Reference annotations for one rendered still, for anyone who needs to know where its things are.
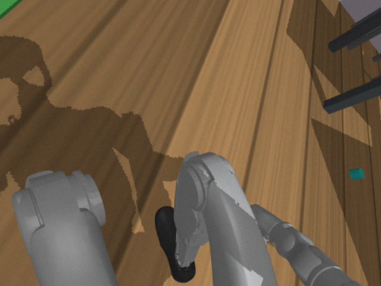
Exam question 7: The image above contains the right robot foot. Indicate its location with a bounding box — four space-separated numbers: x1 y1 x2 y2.
155 206 196 283

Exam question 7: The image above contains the right robot hand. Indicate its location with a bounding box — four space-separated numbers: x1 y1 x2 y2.
250 204 283 244

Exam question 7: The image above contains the right robot arm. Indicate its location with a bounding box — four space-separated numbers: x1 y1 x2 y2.
269 222 362 286

